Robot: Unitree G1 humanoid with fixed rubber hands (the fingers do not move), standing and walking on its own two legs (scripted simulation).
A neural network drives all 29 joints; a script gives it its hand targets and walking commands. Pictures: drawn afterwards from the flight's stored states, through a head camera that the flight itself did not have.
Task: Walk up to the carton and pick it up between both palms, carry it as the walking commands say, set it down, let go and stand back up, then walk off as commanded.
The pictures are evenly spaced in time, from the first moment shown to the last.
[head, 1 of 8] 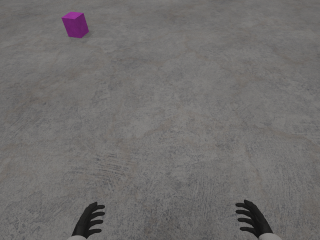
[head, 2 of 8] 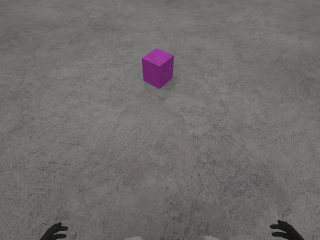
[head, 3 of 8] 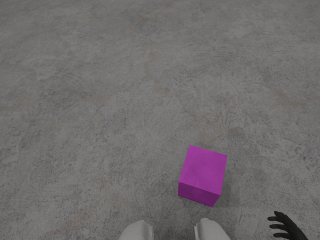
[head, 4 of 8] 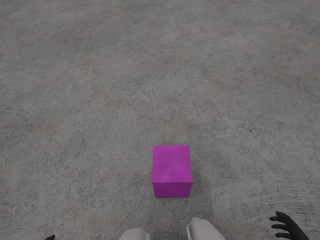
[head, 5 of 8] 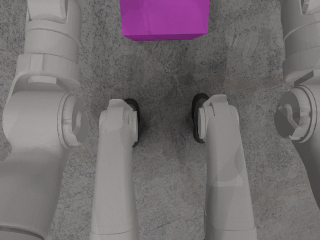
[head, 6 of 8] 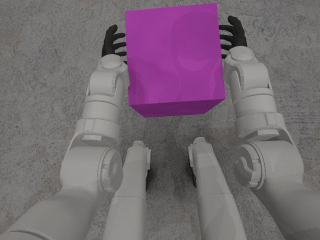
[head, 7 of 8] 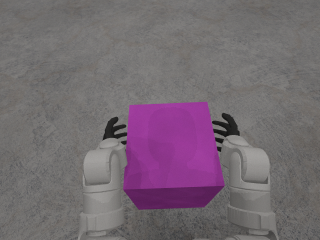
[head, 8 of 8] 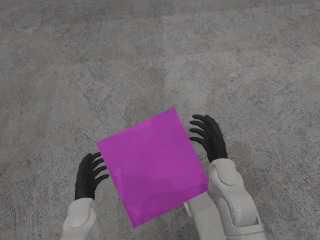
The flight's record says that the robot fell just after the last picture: yes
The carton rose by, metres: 0.63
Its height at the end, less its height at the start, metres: +0.30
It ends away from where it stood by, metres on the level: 11.29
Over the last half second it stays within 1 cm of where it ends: no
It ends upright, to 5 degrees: no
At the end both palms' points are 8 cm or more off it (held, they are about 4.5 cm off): no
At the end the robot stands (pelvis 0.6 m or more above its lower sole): no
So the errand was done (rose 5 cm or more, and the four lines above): no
